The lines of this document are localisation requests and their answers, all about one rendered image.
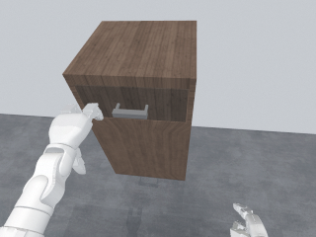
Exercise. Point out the robot left forearm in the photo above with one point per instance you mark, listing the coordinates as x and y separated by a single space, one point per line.
41 193

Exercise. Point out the cabinet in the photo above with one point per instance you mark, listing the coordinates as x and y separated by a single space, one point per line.
149 54

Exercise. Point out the drawer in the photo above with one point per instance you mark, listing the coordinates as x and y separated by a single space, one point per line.
165 104

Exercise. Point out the robot left hand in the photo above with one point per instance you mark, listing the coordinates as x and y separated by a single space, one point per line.
71 127

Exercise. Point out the handle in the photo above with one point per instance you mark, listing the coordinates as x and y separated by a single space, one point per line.
130 114

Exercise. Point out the robot right hand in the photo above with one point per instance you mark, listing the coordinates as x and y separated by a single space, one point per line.
253 227

